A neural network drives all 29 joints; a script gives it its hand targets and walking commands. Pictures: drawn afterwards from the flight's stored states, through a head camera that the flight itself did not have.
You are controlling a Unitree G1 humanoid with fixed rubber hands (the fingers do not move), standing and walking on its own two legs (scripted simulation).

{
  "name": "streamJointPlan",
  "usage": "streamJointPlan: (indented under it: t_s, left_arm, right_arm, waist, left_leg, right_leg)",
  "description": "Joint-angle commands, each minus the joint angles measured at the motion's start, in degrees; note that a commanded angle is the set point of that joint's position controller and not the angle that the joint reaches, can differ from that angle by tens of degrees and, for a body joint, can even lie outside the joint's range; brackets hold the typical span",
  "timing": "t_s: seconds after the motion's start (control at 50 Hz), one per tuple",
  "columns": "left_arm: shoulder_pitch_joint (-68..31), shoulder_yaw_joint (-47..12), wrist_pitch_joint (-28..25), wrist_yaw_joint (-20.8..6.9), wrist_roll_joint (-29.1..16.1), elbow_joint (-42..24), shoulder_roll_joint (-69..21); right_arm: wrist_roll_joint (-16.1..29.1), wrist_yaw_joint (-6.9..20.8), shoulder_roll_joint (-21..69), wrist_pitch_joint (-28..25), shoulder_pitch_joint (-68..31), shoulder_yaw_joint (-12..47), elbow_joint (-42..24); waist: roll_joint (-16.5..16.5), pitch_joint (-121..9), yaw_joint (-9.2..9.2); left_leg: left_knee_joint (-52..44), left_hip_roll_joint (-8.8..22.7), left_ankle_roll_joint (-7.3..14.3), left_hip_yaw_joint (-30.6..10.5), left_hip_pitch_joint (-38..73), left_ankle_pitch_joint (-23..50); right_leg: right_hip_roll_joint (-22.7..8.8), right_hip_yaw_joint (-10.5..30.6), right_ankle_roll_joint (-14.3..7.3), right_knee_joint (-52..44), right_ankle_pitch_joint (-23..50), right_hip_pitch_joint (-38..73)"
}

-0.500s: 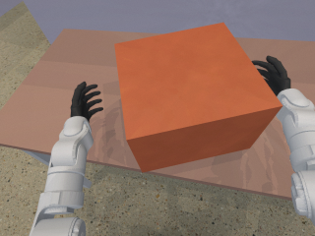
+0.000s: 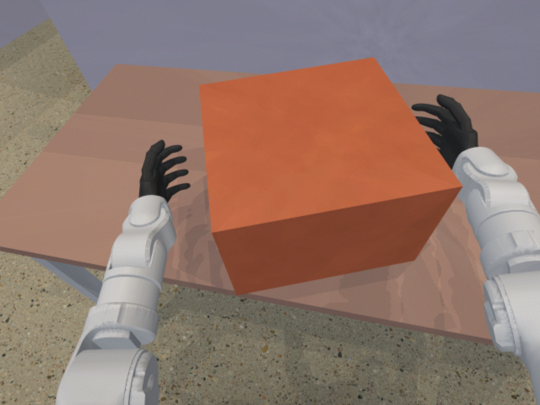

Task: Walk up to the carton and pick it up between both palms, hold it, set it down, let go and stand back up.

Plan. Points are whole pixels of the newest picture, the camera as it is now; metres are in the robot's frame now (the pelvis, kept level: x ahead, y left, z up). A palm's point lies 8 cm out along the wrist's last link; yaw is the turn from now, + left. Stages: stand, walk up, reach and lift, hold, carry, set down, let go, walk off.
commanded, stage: reach and lift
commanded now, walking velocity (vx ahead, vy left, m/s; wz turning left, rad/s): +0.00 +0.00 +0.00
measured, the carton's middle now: (307, 173) +0.47 +0.03 +0.06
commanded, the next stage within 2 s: none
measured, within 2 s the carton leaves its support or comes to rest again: leaves its support in 1.80 s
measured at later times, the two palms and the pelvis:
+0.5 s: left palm (170, 192) +0.37 +0.22 +0.10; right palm (444, 152) +0.48 -0.16 +0.11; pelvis +0.00 -0.01 +0.00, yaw -1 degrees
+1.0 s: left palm (170, 194) +0.37 +0.22 +0.09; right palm (434, 154) +0.48 -0.15 +0.10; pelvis +0.00 -0.01 +0.00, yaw +0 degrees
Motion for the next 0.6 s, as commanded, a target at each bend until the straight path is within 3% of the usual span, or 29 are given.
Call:
streamJointPlan:
  t_s: [0.0, 0.02, 0.04, 0.06, 0.08, 0.1, 0.12, 0.14, 0.18, 0.2, 0.22, 0.24, 0.26, 0.28, 0.3, 0.32, 0.34, 0.38, 0.42, 0.46, 0.48, 0.52, 0.54, 0.56, 0.58]
  left_arm:
    - [-25.43, 0.09, -4.77, 0.92, 0.69, -12.62, 5.7]
    - [-24.93, 1.24, -4.79, 1.33, 1.58, -12.14, 5.45]
    - [-25.69, 1.82, -4.58, 1.57, 2.69, -10.62, 5.42]
    - [-24.85, 1.79, -4.62, 1.26, 2.19, -9.51, 5.06]
    - [-24.76, 2.53, -4.5, 1.36, 3.05, -8.47, 5.88]
    - [-25.23, 1.44, -4.58, 1.05, 2.33, -6.74, 4.45]
    - [-26.36, 1.52, -4.83, 1.14, 2.83, -7.55, 3.96]
    - [-24.74, 1.62, -5.05, 1.04, 3.04, -8.56, 3.83]
    - [-24.15, 3.16, -5.01, 0.84, 4.46, -8.08, 3.78]
    - [-23.9, 3.09, -5.25, 0.6, 4.47, -8.23, 4.31]
    - [-24.38, 4.44, -5.11, 0.68, 5.56, -5.91, 3.89]
    - [-24.51, 3.18, -5.36, 0.89, 4.86, -7.06, 2.71]
    - [-24.61, 2.6, -6.04, 1.15, 4.46, -9.36, 2.57]
    - [-24.66, 2.3, -6.59, 1.0, 3.54, -8.97, 3.32]
    - [-24.67, 2.31, -6.46, 0.83, 3.77, -7.4, 3.21]
    - [-24.38, 2.98, -6.16, 0.74, 4.52, -6.08, 3.68]
    - [-23.77, 2.64, -6.03, 0.92, 4.4, -7.46, 2.92]
    - [-24.17, 2.61, -5.92, 1.08, 3.65, -6.42, 3.2]
    - [-25.25, 2.09, -5.86, 1.21, 3.55, -6.12, 2.77]
    - [-27.12, 2.2, -6.87, 1.61, 3.78, -6.31, 3.13]
    - [-27.17, 1.85, -7.36, 1.22, 3.25, -5.51, 3.59]
    - [-29.15, 3.09, -8.48, 1.33, 4.04, -4.46, 3.56]
    - [-28.39, 2.3, -8.76, 1.26, 3.72, -3.15, 2.18]
    - [-27.51, 1.57, -9.33, 1.52, 3.3, -5.91, 1.33]
    - [-26.69, 1.92, -9.25, 1.43, 3.33, -4.02, 2.78]
  right_arm:
    - [-1.03, -0.6, -6.33, -3.89, -27.83, -2.26, -9.33]
    - [-0.97, -0.71, -6.21, -4.02, -28.49, -1.62, -9.23]
    - [-1.16, -0.55, -7.03, -3.51, -28.57, -2.59, -5.99]
    - [-1.03, -0.96, -4.23, -3.31, -28.79, -0.78, -8.05]
    - [-1.45, -1.12, -5.96, -3.32, -29.15, -1.4, -7.52]
    - [-1.78, -1.47, -4.2, -3.17, -29.62, -1.0, -7.82]
    - [-1.97, -1.4, -3.93, -3.13, -29.2, -1.56, -5.52]
    - [-1.17, -1.54, -2.59, -3.61, -28.02, 0.14, -8.12]
    - [-1.04, -1.83, -3.29, -3.82, -28.33, -0.3, -7.75]
    - [-1.68, -2.39, -3.06, -4.05, -27.71, -0.53, -8.49]
    - [-1.74, -2.45, -2.93, -3.82, -28.79, 0.18, -6.13]
    - [-1.67, -2.27, -3.57, -4.41, -29.47, -0.54, -6.51]
    - [-1.07, -2.39, -2.47, -5.07, -28.57, 0.45, -8.71]
    - [-0.36, -2.82, -1.4, -5.37, -29.36, 1.34, -11.39]
    - [-0.33, -2.99, -1.79, -4.96, -28.92, 0.96, -8.92]
    - [-0.31, -2.97, -3.37, -4.96, -28.56, 0.85, -7.13]
    - [-0.52, -3.16, -3.09, -5.16, -28.66, 0.78, -8.42]
    - [-0.19, -3.37, -2.63, -4.64, -29.99, 1.04, -9.86]
    - [-0.32, -3.37, -2.74, -4.04, -29.6, 0.47, -7.11]
    - [0.06, -3.06, -0.62, -4.16, -30.07, 1.52, -6.49]
    - [-0.54, -3.52, -0.12, -4.24, -29.43, 1.14, -7.19]
    - [-0.8, -3.69, 0.45, -4.45, -31.48, 1.15, -6.21]
    - [-1.1, -3.68, 2.09, -3.99, -30.13, 1.23, -4.62]
    - [-1.66, -3.65, 1.75, -4.65, -30.18, 0.39, -7.89]
    - [-2.13, -4.25, 0.59, -5.0, -30.11, -0.13, -9.04]
  waist:
    - [-5.47, -34.74, 0.29]
    - [-6.44, -34.71, 1.3]
    - [-5.3, -32.2, 1.31]
    - [-7.85, -31.45, 1.21]
    - [-7.81, -31.72, 1.55]
    - [-8.78, -30.19, 0.73]
    - [-7.28, -30.22, 0.9]
    - [-7.78, -32.31, 1.81]
    - [-8.32, -31.48, 1.69]
    - [-8.98, -31.79, 0.8]
    - [-8.19, -28.81, 2.4]
    - [-8.14, -30.14, 1.72]
    - [-7.59, -32.28, 2.23]
    - [-9.07, -32.63, 2.1]
    - [-8.62, -30.35, 1.48]
    - [-7.21, -29.69, 2.06]
    - [-8.15, -31.05, 1.5]
    - [-9.6, -30.51, 2.5]
    - [-8.05, -28.41, 1.47]
    - [-7.3, -29.56, 2.27]
    - [-8.52, -30.29, 1.0]
    - [-7.37, -29.08, 2.49]
    - [-7.81, -28.07, 1.88]
    - [-8.09, -31.77, 1.76]
    - [-9.69, -32.64, 1.15]
  left_leg:
    - [-0.81, -2.89, -1.09, 4.49, -0.52, 17.27]
    - [-0.05, -2.81, -1.05, 4.7, -0.13, 19.53]
    - [-0.74, -2.64, -1.33, 4.5, -0.11, 18.03]
    - [-0.29, -2.93, -0.54, 4.79, -1.01, 17.28]
    - [-0.92, -2.74, -0.86, 4.76, -1.02, 16.96]
    - [-1.01, -2.85, -0.53, 4.66, -1.45, 15.87]
    - [-1.37, -2.69, -0.82, 4.59, -1.1, 15.27]
    - [-0.43, -2.95, -0.82, 5.06, -0.05, 18.68]
    - [-1.12, -2.94, -0.99, 5.03, -0.2, 19.5]
    - [-1.23, -3.05, -0.72, 5.17, -1.09, 18.57]
    - [-1.91, -2.99, -0.66, 5.18, -1.97, 17.38]
    - [-1.81, -2.6, -0.97, 4.89, -0.69, 18.15]
    - [-0.82, -2.88, -1.19, 5.21, 0.17, 20.51]
    - [-0.83, -3.26, -0.68, 5.33, -0.16, 20.45]
    - [-1.16, -3.16, -0.8, 5.06, -0.61, 19.79]
    - [-1.4, -3.02, -1.16, 5.13, -0.89, 19.26]
    - [-1.07, -2.83, -1.11, 5.09, 0.27, 20.52]
    - [-0.77, -2.68, -0.84, 5.25, 0.41, 19.91]
    - [-1.48, -2.49, -0.92, 4.85, 0.25, 16.79]
    - [-1.35, -2.63, -0.56, 5.13, -0.63, 16.49]
    - [-1.44, -2.95, -0.14, 5.33, -1.36, 14.99]
    - [-1.98, -2.9, -0.3, 5.28, -3.38, 14.07]
    - [-2.18, -2.73, -0.16, 5.03, -3.12, 13.62]
    - [-1.61, -2.54, -0.52, 4.92, -0.29, 16.16]
    - [-0.67, -2.79, -0.37, 5.26, -0.08, 17.04]
  right_leg:
    - [-0.3, 2.67, 3.01, 4.05, 17.38, 31.26]
    - [0.09, 2.59, 3.09, 4.13, 18.44, 31.46]
    - [0.2, 2.41, 2.63, 3.78, 15.95, 29.75]
    - [-0.27, 3.03, 3.29, 3.49, 16.31, 31.61]
    - [-0.15, 2.92, 3.26, 3.95, 17.22, 31.86]
    - [-0.34, 2.89, 3.73, 3.69, 17.21, 32.19]
    - [-0.26, 2.76, 3.48, 3.8, 15.64, 31.1]
    - [-0.23, 3.25, 3.77, 4.26, 20.38, 33.44]
    - [0.13, 2.88, 3.86, 4.14, 22.43, 34.25]
    - [-0.23, 3.3, 4.34, 4.17, 23.62, 35.58]
    - [-0.59, 3.61, 4.27, 4.19, 21.75, 35.41]
    - [-0.09, 3.01, 4.11, 4.1, 21.05, 33.64]
    - [-0.08, 3.28, 4.19, 4.4, 23.02, 34.19]
    - [-0.22, 3.59, 4.7, 4.54, 25.11, 35.73]
    - [-0.21, 3.62, 4.61, 4.8, 25.45, 36.22]
    - [-0.27, 3.79, 4.13, 4.72, 23.86, 35.97]
    - [0.15, 3.31, 4.23, 4.59, 24.56, 35.57]
    - [0.23, 3.5, 3.89, 3.96, 21.85, 34.28]
    - [-0.43, 3.75, 3.78, 3.46, 18.78, 32.4]
    - [-0.95, 4.16, 4.02, 3.71, 17.74, 32.58]
    - [-1.21, 4.3, 4.38, 3.8, 18.79, 34.06]
    - [-1.54, 4.58, 4.51, 4.15, 17.62, 34.55]
    - [-1.61, 4.54, 4.49, 3.59, 15.86, 33.78]
    - [-0.83, 3.75, 4.22, 3.64, 16.79, 32.54]
    - [-0.79, 4.04, 4.56, 3.73, 19.54, 33.36]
